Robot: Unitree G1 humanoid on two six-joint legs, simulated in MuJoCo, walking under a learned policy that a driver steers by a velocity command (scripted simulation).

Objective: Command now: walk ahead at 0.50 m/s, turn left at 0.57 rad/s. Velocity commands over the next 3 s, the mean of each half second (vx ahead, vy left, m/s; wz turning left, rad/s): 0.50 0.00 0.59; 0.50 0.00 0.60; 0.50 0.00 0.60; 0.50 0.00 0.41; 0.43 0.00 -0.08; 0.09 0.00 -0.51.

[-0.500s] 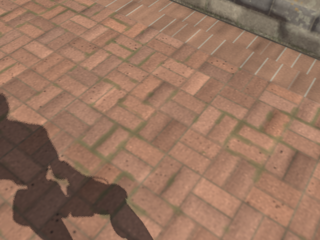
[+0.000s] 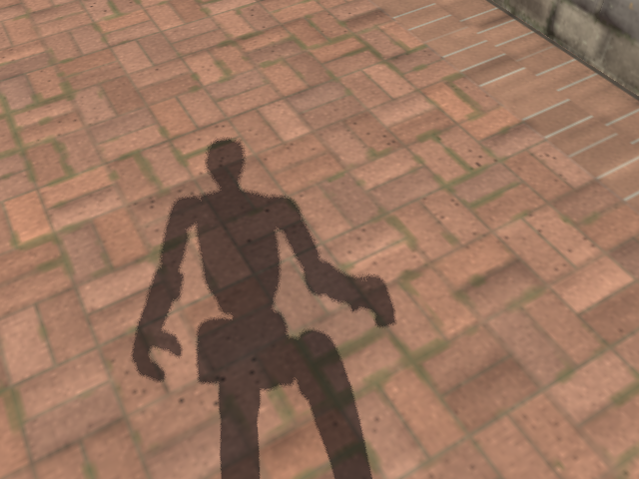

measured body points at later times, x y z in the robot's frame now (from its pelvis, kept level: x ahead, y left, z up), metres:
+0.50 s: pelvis +0.26 +0.08 +0.00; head +0.29 +0.11 +0.45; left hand +0.38 +0.39 -0.09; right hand +0.42 -0.17 -0.10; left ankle +0.24 +0.15 -0.74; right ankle +0.44 -0.07 -0.68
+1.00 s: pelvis +0.53 +0.13 +0.00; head +0.55 +0.14 +0.45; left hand +0.40 +0.39 -0.12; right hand +0.83 +0.01 -0.09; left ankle +0.53 +0.32 -0.67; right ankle +0.55 +0.01 -0.74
